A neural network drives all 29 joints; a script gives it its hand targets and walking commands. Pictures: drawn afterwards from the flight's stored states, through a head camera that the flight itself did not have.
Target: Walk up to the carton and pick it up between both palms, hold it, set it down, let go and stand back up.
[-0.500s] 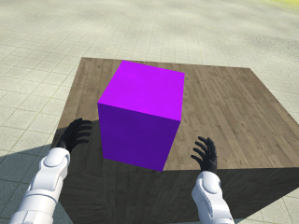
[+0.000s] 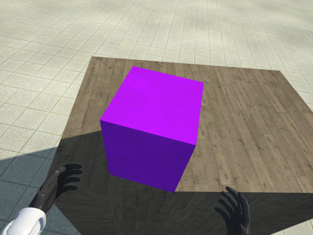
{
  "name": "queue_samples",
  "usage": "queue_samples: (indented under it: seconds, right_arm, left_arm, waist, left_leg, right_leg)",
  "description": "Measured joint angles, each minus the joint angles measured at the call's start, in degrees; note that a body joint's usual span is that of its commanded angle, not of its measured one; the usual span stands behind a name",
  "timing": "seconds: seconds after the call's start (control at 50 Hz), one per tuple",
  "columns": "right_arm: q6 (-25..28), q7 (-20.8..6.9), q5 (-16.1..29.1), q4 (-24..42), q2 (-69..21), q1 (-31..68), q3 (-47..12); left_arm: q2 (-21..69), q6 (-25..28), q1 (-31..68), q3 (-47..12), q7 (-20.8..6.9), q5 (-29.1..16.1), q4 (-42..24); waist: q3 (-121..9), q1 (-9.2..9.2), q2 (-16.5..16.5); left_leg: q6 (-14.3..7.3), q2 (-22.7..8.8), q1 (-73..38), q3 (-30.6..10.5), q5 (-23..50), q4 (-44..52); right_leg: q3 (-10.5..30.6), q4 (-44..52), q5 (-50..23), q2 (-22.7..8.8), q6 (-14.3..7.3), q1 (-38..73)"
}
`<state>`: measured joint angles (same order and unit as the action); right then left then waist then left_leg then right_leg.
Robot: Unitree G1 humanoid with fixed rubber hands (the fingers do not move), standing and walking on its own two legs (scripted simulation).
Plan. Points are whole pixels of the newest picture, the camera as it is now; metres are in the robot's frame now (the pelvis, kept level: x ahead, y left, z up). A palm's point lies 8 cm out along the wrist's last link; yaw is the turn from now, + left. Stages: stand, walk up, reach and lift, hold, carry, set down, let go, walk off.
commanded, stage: set down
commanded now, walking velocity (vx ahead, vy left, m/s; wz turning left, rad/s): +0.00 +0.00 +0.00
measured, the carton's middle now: (153, 130) +0.40 +0.00 +0.04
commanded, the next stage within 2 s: none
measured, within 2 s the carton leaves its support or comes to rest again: neither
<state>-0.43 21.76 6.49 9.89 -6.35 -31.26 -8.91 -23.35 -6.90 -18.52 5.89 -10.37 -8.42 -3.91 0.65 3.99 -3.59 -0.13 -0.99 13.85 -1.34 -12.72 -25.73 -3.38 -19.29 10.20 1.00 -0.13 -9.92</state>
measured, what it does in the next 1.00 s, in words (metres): stands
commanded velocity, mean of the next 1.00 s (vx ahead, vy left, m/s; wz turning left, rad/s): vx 0.00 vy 0.00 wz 0.00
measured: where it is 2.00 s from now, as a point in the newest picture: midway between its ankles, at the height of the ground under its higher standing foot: outside the picture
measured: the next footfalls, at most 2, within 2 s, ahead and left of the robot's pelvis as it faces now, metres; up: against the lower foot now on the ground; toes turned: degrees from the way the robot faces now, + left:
none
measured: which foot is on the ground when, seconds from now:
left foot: down 0.00-1.00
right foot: down 0.00-1.00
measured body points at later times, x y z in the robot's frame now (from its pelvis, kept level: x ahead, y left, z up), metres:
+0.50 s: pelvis +0.00 +0.00 +0.00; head +0.02 +0.04 +0.45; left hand +0.21 +0.24 +0.00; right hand +0.15 -0.18 +0.03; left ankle +0.01 +0.11 -0.74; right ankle +0.00 -0.12 -0.74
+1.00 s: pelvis +0.01 -0.01 +0.00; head +0.03 +0.01 +0.45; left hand +0.21 +0.24 -0.03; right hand +0.16 -0.19 -0.02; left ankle +0.01 +0.11 -0.74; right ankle +0.00 -0.12 -0.74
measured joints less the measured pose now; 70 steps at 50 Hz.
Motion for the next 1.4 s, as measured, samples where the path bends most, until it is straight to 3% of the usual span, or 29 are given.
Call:
queue_samples:
  seconds: [0.28, 0.54, 0.88, 1.16, 1.4]
  right_arm:
    - [2.8, -4.0, 0.0, 0.0, 0.9, -1.5, -0.3]
    - [2.7, -6.9, 0.0, -0.6, 3.0, -1.5, 1.4]
    - [1.9, -10.3, 0.0, -9.2, 4.4, 2.5, 2.9]
    - [6.0, -13.2, 0.0, -18.1, 6.0, 4.7, 4.8]
    - [6.4, -15.4, 0.0, -23.1, 7.6, 8.9, 6.7]
  left_arm:
    - [-0.5, 1.1, -2.7, -1.5, 1.4, 0.0, -0.6]
    - [-0.5, 1.1, -3.4, -1.5, 2.2, 0.0, 3.4]
    - [-0.5, 1.2, -2.2, -1.6, 3.0, 0.0, 9.9]
    - [0.5, 2.1, -1.3, -2.0, 3.1, 0.0, 12.4]
    - [1.3, 2.3, 0.9, -2.1, 3.7, 0.0, 15.5]
  waist:
    - [0.4, -0.1, 0.0]
    - [0.5, -0.1, 0.0]
    - [1.6, -0.11, 0.1]
    - [1.6, -0.11, 1.9]
    - [1.6, -0.11, 2.5]
  left_leg:
    - [-0.1, 0.0, -0.1, 0.0, -0.9, -0.9]
    - [0.2, 0.0, -1.3, 0.0, -0.1, 0.5]
    - [1.0, -0.5, -1.9, 0.0, 0.2, 1.7]
    - [1.1, -0.5, -1.9, 0.0, 0.2, 1.8]
    - [1.2, -0.5, -2.4, 0.0, 1.1, 2.6]
  right_leg:
    - [0.0, 0.0, 0.4, 0.0, 0.0, 0.5]
    - [0.0, 0.0, 0.4, 0.0, -0.3, 1.0]
    - [0.0, 0.0, 0.7, 0.5, -1.0, 1.0]
    - [0.0, 0.0, 0.8, 0.5, -1.0, 1.0]
    - [0.0, -0.1, 0.4, 0.5, -1.2, 1.0]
